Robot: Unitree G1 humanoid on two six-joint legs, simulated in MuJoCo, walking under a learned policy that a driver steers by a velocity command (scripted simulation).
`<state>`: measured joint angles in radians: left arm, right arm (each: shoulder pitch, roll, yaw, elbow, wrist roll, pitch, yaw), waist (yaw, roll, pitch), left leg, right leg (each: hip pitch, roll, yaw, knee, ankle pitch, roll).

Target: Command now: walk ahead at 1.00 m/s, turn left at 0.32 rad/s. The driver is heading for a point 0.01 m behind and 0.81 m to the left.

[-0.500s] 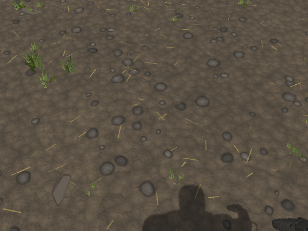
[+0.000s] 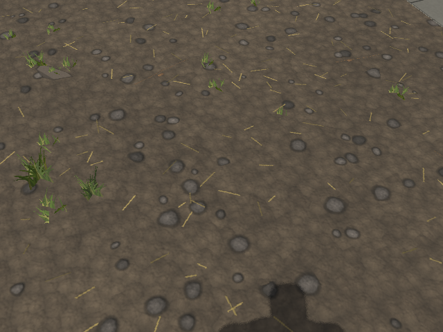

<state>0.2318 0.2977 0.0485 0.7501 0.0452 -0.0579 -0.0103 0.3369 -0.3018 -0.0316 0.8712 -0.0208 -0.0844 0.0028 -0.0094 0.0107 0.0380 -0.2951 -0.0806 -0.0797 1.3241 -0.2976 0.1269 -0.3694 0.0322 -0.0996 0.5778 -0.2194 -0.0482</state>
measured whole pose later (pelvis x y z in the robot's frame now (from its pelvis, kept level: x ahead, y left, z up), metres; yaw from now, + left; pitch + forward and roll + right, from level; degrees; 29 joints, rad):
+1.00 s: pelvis +0.82 +0.21 +0.01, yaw +50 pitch +1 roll -3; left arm 0.41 0.33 0.06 0.78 0.03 -0.07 0.01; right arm 0.14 -0.36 -0.06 0.66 -0.04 0.00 0.07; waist 0.05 0.05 0.00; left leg -0.69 0.03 -0.03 1.25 -0.20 0.08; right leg -0.10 0.01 -0.15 0.37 -0.29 0.00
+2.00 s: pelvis +1.10 +1.07 -0.01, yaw +107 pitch +1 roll -3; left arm 0.53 0.31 0.06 0.91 0.03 -0.09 0.00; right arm -0.08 -0.32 -0.02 0.56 -0.03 0.00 0.09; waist 0.08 0.02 0.04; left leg -0.80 0.04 0.09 0.91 -0.06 0.15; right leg 0.19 -0.03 -0.30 0.22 -0.42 0.08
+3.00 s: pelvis +0.55 +1.82 -0.01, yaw +147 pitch +2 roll -1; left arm 0.48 0.27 0.02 0.89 0.01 -0.06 -0.01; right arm 0.06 -0.27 0.00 0.70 -0.05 -0.06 0.02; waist 0.07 -0.01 0.04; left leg -0.50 -0.07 0.05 0.68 -0.20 0.11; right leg -0.12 -0.05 0.00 1.13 -0.37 -0.04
